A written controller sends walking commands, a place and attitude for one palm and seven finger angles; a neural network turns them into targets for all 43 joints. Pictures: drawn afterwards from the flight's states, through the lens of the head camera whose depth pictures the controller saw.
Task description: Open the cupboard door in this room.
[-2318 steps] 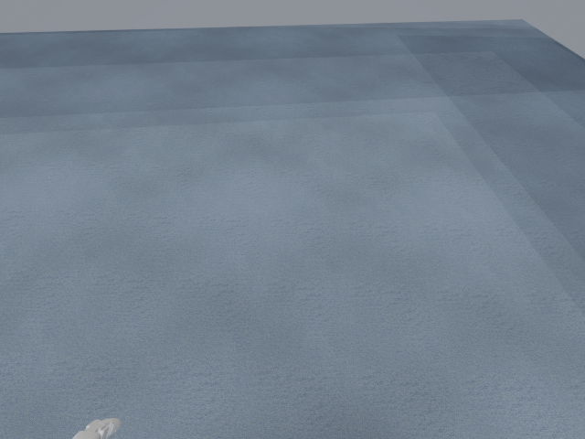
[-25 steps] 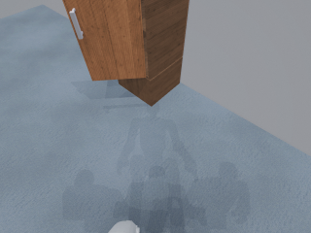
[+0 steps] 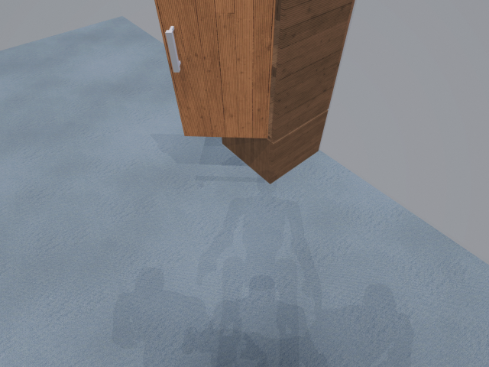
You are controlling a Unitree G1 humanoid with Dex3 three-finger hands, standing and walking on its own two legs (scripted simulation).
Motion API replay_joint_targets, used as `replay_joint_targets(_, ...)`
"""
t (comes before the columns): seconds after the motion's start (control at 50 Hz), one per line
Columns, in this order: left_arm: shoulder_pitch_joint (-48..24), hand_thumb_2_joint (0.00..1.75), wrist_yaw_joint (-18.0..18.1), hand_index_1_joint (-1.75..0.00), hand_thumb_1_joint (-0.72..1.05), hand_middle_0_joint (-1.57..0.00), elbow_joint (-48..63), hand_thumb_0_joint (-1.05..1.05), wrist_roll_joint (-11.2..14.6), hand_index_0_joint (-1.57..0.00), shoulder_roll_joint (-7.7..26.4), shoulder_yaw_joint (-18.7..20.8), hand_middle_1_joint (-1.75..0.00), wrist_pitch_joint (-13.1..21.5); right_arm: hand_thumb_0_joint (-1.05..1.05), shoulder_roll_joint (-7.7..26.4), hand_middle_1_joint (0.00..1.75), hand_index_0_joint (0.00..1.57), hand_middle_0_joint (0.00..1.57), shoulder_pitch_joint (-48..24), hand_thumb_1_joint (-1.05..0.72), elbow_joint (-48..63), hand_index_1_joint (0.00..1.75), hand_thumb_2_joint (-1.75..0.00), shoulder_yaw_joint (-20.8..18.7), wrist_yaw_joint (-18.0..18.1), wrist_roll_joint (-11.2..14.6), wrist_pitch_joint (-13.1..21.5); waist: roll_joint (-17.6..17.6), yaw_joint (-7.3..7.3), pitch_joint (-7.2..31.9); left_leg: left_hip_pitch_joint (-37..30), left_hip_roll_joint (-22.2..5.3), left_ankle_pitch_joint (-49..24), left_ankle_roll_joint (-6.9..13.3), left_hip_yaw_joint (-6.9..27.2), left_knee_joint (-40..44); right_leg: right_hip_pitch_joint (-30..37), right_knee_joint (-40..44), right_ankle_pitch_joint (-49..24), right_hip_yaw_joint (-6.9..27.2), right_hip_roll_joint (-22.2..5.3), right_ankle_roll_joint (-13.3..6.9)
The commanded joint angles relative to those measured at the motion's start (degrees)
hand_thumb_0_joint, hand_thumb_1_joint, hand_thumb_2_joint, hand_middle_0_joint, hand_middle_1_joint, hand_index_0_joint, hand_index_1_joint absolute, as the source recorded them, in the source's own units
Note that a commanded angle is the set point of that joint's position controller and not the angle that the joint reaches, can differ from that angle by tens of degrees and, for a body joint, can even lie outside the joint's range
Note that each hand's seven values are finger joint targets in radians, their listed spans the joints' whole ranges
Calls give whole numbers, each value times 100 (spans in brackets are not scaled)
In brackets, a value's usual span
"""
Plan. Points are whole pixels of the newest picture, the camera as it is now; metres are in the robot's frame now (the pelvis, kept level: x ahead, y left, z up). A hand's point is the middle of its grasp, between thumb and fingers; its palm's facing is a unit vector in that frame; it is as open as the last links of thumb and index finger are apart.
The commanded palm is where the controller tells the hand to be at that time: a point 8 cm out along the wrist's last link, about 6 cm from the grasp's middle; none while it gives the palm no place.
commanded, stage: take the last steps up to it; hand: left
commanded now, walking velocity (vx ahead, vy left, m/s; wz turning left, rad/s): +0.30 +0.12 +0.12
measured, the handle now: (174, 49) +1.08 +0.31 -0.01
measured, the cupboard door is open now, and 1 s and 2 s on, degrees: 47 47 47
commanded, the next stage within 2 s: come to a stop and stand still in 1.22 s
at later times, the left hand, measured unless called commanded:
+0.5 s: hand out of the picture +0.06 +0.24 -0.19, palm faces +0.17 -0.98 -0.14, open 7.4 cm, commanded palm none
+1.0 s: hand (153, 221) +0.46 +0.26 -0.16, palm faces -0.03 -0.98 -0.19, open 7.4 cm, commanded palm none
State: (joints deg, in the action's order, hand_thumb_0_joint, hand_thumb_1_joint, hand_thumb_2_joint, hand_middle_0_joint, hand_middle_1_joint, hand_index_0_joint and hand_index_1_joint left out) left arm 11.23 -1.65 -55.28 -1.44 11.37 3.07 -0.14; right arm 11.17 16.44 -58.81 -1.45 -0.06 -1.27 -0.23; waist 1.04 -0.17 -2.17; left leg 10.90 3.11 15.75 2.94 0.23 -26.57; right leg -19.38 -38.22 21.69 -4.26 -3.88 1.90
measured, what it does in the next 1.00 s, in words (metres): walks ahead: right foot, then left foot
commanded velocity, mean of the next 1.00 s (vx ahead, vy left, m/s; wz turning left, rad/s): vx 0.30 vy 0.05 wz -0.02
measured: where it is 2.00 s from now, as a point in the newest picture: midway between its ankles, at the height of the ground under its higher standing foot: (231, 303)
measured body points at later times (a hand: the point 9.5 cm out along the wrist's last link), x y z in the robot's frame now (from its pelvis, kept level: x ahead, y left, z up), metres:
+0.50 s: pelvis +0.16 +0.08 -0.02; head +0.19 +0.11 +0.43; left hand +0.05 +0.29 -0.18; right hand +0.28 -0.15 -0.16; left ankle +0.23 +0.19 -0.74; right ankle +0.04 -0.09 -0.69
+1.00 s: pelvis +0.33 +0.09 -0.01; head +0.36 +0.08 +0.44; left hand +0.46 +0.32 -0.14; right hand +0.26 -0.13 -0.17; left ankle +0.24 +0.19 -0.69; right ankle +0.35 -0.01 -0.74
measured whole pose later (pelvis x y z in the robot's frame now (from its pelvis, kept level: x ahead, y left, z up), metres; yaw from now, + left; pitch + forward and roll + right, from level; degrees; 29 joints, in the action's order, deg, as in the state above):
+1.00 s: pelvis +0.33 +0.09 -0.01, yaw +0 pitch +0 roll +1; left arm 6.1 -0.9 -55.7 -1.3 8.9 2.4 3.7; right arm 9.5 22.0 -65.5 -1.6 -0.2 -0.9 0.8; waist 1.1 -2.8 -3.5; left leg 14.3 -1.7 28.3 0.7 -7.1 -50.7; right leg -16.7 -33.0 16.2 -7.0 -3.0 -1.8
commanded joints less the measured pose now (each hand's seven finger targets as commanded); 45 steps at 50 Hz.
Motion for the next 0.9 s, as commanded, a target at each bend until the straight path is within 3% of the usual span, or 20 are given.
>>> replay_joint_targets(0.0, 1526, 90, 162, -30, 90, -20, -122, 0, -77, -20, 1164, 293, -30, 245, 0, 351, 30, 20, 20, -267, -90, 501, 30, -90, -161, 14, 94, 165, -1918, 780, 137, 2903, 45, 1601, -61, -113, -1745, 2981, 2420, 1212, 2274, -1696, -584)
replay_joint_targets(0.02, 1656, 90, 221, -30, 90, -20, -124, 0, -18, -20, 1374, 323, -30, 220, 0, 634, 30, 20, 20, -570, -90, 669, 30, -90, -226, -33, -4, 117, -1997, 809, -138, 3228, -159, 1839, -177, 55, -2956, 2394, 3222, 2054, 3497, -2648, -1095)
replay_joint_targets(0.04, 1319, 90, 229, -30, 90, -20, -25, 0, 25, -20, 1208, 301, -30, 201, 0, 708, 30, 20, 20, -723, -90, 695, 30, -90, -269, -69, -66, 101, -1213, 626, -448, 3279, -420, 1316, -187, 291, -3456, 1861, 3316, 2122, 3211, -2547, -1246)
replay_joint_targets(0.1, 759, 90, 235, -30, 90, -20, -9, 0, 49, -20, 580, 98, -30, 371, 0, 478, 30, 20, 20, -476, -90, 368, 30, -90, -274, -146, -69, 12, -1129, 172, -677, 2789, -762, -56, -359, 244, -3728, 988, 3163, 519, 1614, -1722, -772)
replay_joint_targets(0.16, 1006, 90, 230, -30, 90, -20, -192, 0, 48, -20, 504, 71, -30, 496, 0, 255, 30, 20, 20, -397, -90, 262, 30, -90, -224, -197, -32, 4, -842, 126, -428, 2665, -787, -492, -529, -80, -3251, 1369, 2986, -1307, 630, -1451, -702)
replay_joint_targets(0.22, 1279, 90, 233, -30, 90, -20, -423, 0, 21, -20, 601, 80, -30, 527, 0, 130, 30, 20, 20, -616, -90, 328, 30, -90, -201, -241, -2, 40, -813, 224, -294, 2563, -752, -558, -575, -367, -2432, 1738, 2806, -2096, 267, -1391, -717)
replay_joint_targets(0.32, 1301, 90, 232, -30, 90, -20, -634, 0, -45, -20, 757, 118, -30, 453, 0, 67, 30, 20, 20, -1023, -90, 496, 30, -90, -152, -281, 21, 188, -1263, 293, -351, 1653, -599, -307, -414, -638, -976, 1540, 2356, -2220, 91, -1481, -665)
replay_joint_targets(0.34, 1250, 90, 234, -30, 90, -20, -635, 0, -37, -20, 779, 131, -30, 423, 0, 127, 30, 20, 20, -862, -90, 460, 30, -90, -158, -260, 15, 218, -1241, 203, -331, 1185, -520, -330, -360, -702, -722, 1335, 2162, -2213, 54, -1484, -635)
replay_joint_targets(0.36, 1152, 90, 229, -30, 90, -20, -625, 0, -14, -20, 794, 140, -30, 400, 0, 215, 30, 20, 20, -447, -90, 333, 30, -90, -181, -225, -9, 257, -1109, -38, -164, 433, -337, -481, -311, -864, -335, 1082, 1700, -2405, -135, -1322, -547)
replay_joint_targets(0.38, 1148, 90, 208, -30, 90, -20, -619, 0, -3, -20, 697, 121, -30, 373, 0, 480, 30, 20, 20, 239, -90, 95, 30, -90, -237, -166, -26, 292, -607, -330, 183, -576, -332, -434, -257, -832, -114, 735, 714, -2449, -339, -1089, -447)
replay_joint_targets(0.4, 1360, 90, 175, -30, 90, -20, -558, 0, 37, -20, 415, 78, -30, 340, 0, 1089, 30, 20, 20, 1040, -90, -81, 30, -90, -388, -78, -87, 335, 663, -603, 853, -1787, -1397, -339, 42, 387, -3, -187, -760, -977, -653, -539, -218)
replay_joint_targets(0.42, 1255, 90, 174, -30, 90, -20, -364, 0, 73, -20, 160, -2, -30, 333, 0, 1552, 30, 20, 20, 1565, -90, -147, 30, -90, -501, 24, -78, 321, 1788, -728, 1263, -2303, -2463, -336, 544, 2111, 666, -1216, -2442, 1333, -518, 76, -100)
replay_joint_targets(0.44, 789, 90, 199, -30, 90, -20, -199, 0, 71, -20, 198, 0, -30, 304, 0, 1549, 30, 20, 20, 1478, -90, -143, 30, -90, -490, 100, -60, 259, 1340, -743, 1007, -1943, -2738, -148, 802, 2294, 1110, -1621, -3351, 1275, 66, -59, -256)
replay_joint_targets(0.46, 540, 90, 197, -30, 90, -20, -163, 0, 50, -20, 178, 8, -30, 320, 0, 1292, 30, 20, 20, 1000, -90, -51, 30, -90, -416, 94, -60, 282, 783, -564, 570, -1151, -2619, 298, 801, 1887, 1239, -1713, -3686, 889, 173, -261, -337)
replay_joint_targets(0.5, 517, 90, 134, -30, 90, -20, -290, 0, 8, -20, 131, 38, -30, 244, 0, 776, 30, 20, 20, 233, -90, 170, 30, -90, -267, 116, -52, 332, 757, -212, 13, 47, -2338, 613, 652, 1343, 1510, -1556, -3647, 99, 343, -501, -285)
replay_joint_targets(0.56, 778, 90, 86, -30, 90, -20, -370, 0, -11, -20, -7, 23, -30, 151, 0, 556, 30, 20, 20, 153, -90, 130, 30, -90, -199, 144, -40, 453, 401, 37, 47, 193, -2112, -156, 594, 635, 1671, -1316, -3030, -342, 293, -490, -220)
replay_joint_targets(0.72, -193, 90, 36, -30, 90, -20, 123, 0, -4, -20, 45, 35, -30, 126, 0, 549, 30, 20, 20, 403, -90, -2, 30, -90, -221, 98, -60, 469, 48, -26, -153, -243, -2041, -589, 801, 185, 1858, -1078, -772, -900, 133, -358, -172)
replay_joint_targets(0.82, -540, 90, 38, -30, 90, -20, 296, 0, -14, -20, 128, 22, -30, 187, 0, 608, 30, 20, 20, 618, -90, -188, 30, -90, -199, 89, -91, 415, 80, -86, -93, -544, -1904, -1343, 618, -48, 1228, -377, 321, -747, -163, -57, -228)
replay_joint_targets(0.86, -165, 90, 53, -30, 90, -20, 145, 0, -18, -20, 238, 50, -30, 221, 0, 526, 30, 20, 20, 650, -90, -253, 30, -90, -149, 95, -60, 390, 31, 90, 60, -298, -1572, -1563, 325, -336, 523, 610, 981, -1117, -315, 104, -312)
replay_joint_targets(0.88, 407, 90, 73, -30, 90, -20, -38, 0, -17, -20, 452, 122, -30, 270, 0, 452, 30, 20, 20, 564, -90, -252, 30, -90, -133, 78, -15, 407, -197, 366, 342, 237, -1267, -1525, 129, -648, -299, 1671, 1098, -1361, 34, -86, -463)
